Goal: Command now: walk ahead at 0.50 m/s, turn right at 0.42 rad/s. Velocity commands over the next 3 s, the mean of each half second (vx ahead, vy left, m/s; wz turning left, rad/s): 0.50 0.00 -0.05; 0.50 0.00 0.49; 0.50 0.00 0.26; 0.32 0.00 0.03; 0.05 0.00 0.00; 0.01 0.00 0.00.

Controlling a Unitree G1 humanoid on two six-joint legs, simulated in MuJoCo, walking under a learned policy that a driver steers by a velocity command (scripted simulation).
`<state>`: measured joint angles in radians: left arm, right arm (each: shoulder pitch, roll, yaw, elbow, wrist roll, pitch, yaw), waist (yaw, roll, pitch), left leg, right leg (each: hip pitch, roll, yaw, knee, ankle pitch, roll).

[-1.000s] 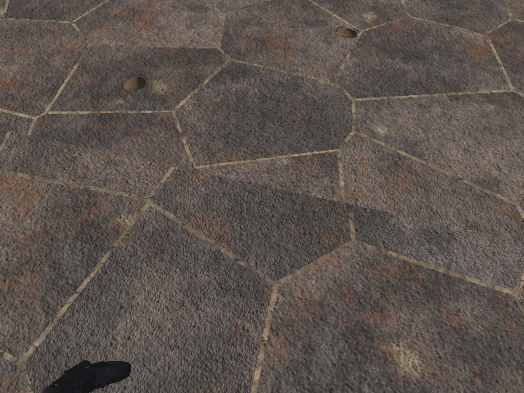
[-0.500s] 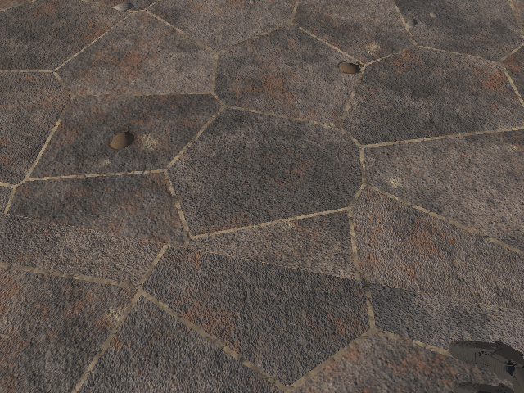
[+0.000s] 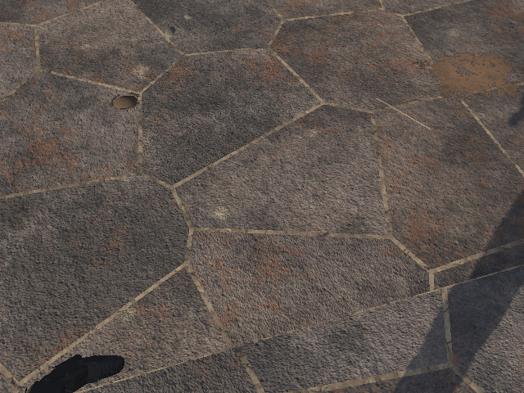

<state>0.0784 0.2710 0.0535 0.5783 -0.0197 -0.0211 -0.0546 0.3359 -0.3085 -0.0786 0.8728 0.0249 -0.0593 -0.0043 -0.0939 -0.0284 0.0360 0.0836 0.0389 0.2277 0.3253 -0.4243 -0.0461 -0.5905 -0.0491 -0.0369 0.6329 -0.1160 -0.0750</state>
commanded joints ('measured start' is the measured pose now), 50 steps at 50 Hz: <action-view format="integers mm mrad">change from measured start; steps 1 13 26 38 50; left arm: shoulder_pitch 264 195 232 146 -175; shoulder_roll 168 132 166 119 63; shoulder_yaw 82 41 68 46 15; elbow -10 54 132 35 -16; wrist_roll -1 26 12 32 31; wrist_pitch -3 -69 -44 -61 -124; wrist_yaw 16 33 64 65 -9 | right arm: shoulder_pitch -26 -116 -234 -61 104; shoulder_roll -185 -63 -68 -108 -104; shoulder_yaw -32 8 0 -13 -14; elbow -49 -110 -187 -212 -140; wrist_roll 7 -17 -10 -3 8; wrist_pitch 3 -1 -16 -13 14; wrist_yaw -9 7 72 25 -44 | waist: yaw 219 82 111 105 -2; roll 87 -15 -47 64 122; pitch -158 -37 9 -62 -6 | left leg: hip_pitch -146 -760 -678 -273 -352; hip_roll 195 126 -22 117 10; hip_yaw -32 -287 -177 -594 -612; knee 382 670 356 -75 169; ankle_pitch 1038 291 273 528 209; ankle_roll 125 12 130 358 259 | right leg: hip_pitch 474 415 628 -63 58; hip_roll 110 -155 -200 -46 67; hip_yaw -55 220 -28 123 148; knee -91 -470 -270 386 -138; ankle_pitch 20 169 569 -171 439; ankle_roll -85 -199 -80 94 73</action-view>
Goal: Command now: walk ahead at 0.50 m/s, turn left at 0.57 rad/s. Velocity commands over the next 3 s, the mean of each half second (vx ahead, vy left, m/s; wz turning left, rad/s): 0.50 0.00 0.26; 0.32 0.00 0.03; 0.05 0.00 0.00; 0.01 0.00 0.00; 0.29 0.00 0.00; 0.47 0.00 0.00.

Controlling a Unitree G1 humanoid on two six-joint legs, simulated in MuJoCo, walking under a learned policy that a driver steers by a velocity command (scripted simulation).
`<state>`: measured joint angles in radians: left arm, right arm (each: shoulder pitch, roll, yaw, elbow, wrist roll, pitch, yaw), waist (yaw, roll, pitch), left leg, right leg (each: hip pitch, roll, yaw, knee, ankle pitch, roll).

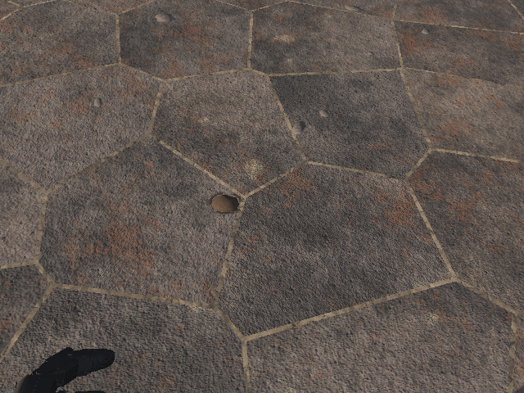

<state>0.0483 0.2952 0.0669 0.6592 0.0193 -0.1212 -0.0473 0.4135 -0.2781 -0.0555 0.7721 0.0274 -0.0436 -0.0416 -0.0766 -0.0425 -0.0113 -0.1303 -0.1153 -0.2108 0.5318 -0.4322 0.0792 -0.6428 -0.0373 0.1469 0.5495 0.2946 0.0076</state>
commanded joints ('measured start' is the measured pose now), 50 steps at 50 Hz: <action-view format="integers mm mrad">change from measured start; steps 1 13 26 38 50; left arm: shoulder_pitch -145 261 435 303 137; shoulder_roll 41 117 86 89 53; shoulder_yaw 2 26 5 6 -2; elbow -101 93 237 169 125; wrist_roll -12 0 -48 -21 -5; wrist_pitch -23 17 45 61 97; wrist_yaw -23 12 65 60 65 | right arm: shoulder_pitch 32 -96 -476 -275 -247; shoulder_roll -129 -146 13 -41 -103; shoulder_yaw -37 -11 10 -9 -13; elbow -38 -93 -203 -110 36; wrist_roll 8 25 -17 -33 -29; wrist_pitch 3 -27 -41 -37 -13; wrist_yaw -11 -8 67 65 44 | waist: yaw -18 119 160 87 95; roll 141 -1 -11 55 119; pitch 40 -60 50 -33 -53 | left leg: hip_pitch -114 -842 -490 16 -138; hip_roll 162 137 126 361 292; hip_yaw -209 70 196 -47 90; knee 0 1160 13 -223 -216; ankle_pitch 195 23 515 867 588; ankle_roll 124 -68 -58 184 111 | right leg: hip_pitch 124 716 613 41 363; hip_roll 53 -373 -146 -49 -8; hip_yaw -16 537 34 -71 -100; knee -79 -248 -322 579 6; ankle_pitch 6 -474 6 -736 -378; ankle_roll -11 -334 -148 21 14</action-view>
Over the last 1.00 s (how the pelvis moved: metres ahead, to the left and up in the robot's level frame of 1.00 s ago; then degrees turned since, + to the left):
0.55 0.04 0.01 18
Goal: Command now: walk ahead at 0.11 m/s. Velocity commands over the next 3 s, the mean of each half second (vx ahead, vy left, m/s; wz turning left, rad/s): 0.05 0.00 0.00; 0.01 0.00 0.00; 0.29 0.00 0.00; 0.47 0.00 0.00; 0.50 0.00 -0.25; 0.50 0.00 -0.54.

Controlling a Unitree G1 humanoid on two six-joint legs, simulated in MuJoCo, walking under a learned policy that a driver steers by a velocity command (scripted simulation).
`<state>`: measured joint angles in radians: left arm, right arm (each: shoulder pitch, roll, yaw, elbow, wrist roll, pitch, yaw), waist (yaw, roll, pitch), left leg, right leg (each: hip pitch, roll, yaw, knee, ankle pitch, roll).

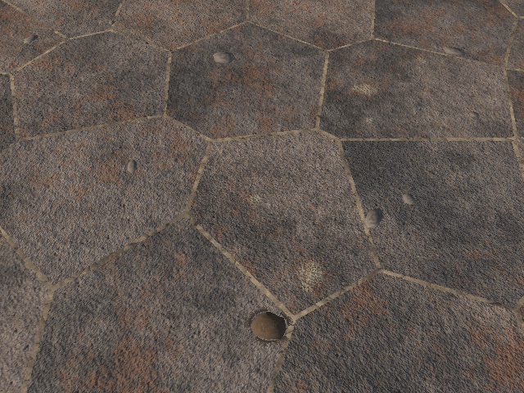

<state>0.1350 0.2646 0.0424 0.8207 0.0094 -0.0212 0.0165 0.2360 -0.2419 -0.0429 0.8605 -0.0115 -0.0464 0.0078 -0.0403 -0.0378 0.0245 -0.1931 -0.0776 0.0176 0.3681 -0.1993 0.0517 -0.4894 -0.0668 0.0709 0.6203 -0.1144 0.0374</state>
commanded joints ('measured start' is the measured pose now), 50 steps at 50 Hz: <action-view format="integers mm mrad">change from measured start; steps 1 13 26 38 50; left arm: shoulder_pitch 62 -27 -68 -65 -36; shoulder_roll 87 88 73 68 54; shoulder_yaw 26 18 20 17 12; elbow -30 9 99 162 208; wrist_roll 10 -7 -10 -10 -10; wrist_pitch -6 -4 19 34 38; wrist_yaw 2 -10 -2 11 17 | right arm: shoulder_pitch -66 40 34 67 118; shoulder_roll -127 -107 -92 -66 -38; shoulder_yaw -20 -8 -7 6 17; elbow -44 55 148 200 226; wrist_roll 18 7 6 4 5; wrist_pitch -9 45 56 39 27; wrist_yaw -7 -42 -52 -52 -53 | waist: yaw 71 25 25 34 40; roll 103 -4 31 31 42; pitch -90 -105 -46 4 23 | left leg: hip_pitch -77 -26 -12 -66 -94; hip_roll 230 110 111 109 106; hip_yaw -141 -53 -38 -30 -29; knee -13 82 61 33 13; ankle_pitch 281 80 33 -60 -94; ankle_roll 110 -52 -60 -54 -47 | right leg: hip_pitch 266 350 327 316 313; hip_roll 31 -22 15 35 44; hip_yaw -33 45 15 3 -4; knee -144 -129 -152 -183 -190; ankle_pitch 80 311 160 -9 -45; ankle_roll -32 -122 -120 -96 -87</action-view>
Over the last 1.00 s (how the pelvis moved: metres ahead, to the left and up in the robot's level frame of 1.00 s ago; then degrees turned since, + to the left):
0.52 -0.04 -0.10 7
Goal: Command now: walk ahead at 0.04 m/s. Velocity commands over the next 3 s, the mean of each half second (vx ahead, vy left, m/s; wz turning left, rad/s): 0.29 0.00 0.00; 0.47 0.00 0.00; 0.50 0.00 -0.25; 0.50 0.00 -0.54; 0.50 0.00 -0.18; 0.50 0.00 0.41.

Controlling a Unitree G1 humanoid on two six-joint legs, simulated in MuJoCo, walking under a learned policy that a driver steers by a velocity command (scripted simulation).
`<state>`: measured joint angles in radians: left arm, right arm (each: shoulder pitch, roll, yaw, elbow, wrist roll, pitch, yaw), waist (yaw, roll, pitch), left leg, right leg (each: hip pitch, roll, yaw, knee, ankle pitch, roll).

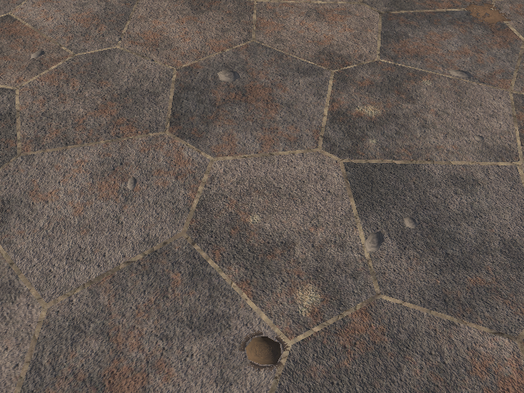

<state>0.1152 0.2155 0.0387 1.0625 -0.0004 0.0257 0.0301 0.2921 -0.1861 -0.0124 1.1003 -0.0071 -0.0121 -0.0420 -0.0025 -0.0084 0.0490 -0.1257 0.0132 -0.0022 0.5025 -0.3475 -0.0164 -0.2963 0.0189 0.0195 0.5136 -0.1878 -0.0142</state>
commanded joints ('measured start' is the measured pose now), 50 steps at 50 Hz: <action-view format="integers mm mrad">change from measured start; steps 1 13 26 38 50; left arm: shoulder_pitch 3 195 312 336 87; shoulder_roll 95 98 138 128 110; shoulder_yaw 14 44 3 11 39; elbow -21 27 -1 -44 -151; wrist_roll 0 -34 4 16 -8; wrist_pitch -8 -110 -116 -83 -102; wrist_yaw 4 -37 -16 -14 -9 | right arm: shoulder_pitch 86 29 -260 112 -35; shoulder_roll -86 -169 -74 -307 -185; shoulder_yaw -12 -52 -46 -119 -59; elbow -3 -79 -234 -172 -150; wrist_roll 1 36 27 27 1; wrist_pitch -6 -57 -85 -83 -109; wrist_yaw -3 16 52 68 56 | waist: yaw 0 92 54 -178 8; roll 14 114 -49 38 44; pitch -20 78 71 -282 3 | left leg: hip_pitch -154 -253 -610 307 -61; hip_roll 10 141 96 167 205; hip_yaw -4 -161 10 -178 -181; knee -130 -104 298 59 -418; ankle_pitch -37 -31 273 203 261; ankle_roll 26 134 23 210 258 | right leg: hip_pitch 124 226 250 55 -396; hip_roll -31 9 -224 -146 -192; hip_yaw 38 -70 114 -68 48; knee -86 -23 -414 401 460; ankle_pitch -81 -107 187 401 87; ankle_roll -35 -64 -183 -54 -7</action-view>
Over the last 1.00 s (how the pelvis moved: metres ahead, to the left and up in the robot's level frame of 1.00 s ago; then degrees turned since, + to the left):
0.04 -0.03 -0.01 -1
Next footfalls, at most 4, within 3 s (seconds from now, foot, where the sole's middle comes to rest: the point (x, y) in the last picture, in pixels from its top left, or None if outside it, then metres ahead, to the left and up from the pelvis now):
0.74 left None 0.45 0.13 -0.77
1.34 right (304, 296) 0.78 -0.09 -0.77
1.82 left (254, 210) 1.09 0.05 -0.77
2.34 right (360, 184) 1.21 -0.31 -0.77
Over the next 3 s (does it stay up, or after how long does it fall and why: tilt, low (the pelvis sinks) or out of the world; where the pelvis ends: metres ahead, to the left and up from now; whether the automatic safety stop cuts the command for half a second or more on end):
stays up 1.47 -0.26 -0.01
